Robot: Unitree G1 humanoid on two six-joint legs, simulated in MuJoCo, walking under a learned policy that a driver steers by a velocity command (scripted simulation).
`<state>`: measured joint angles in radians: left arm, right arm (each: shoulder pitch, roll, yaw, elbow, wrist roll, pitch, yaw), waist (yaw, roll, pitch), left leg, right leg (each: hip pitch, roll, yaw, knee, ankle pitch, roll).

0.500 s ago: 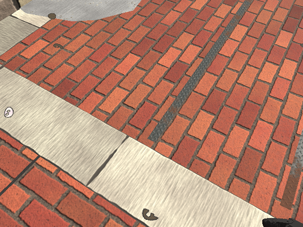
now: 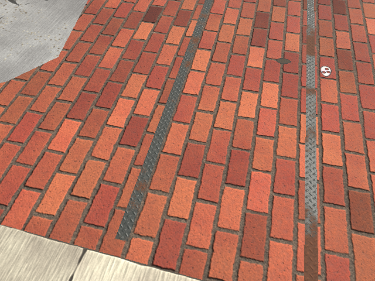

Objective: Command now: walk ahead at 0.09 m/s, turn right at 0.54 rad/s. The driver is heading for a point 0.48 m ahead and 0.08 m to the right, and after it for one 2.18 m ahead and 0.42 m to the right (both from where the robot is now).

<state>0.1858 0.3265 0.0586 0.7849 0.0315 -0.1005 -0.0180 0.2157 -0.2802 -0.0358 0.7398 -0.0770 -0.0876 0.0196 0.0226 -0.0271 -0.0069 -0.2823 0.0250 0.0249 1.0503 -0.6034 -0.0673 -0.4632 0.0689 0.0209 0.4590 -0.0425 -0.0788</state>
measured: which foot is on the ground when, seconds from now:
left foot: up 0.00-0.26, down 0.28-0.90, up 0.92-1.00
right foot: down 0.00-0.30, up 0.32-0.86, down 0.88-1.00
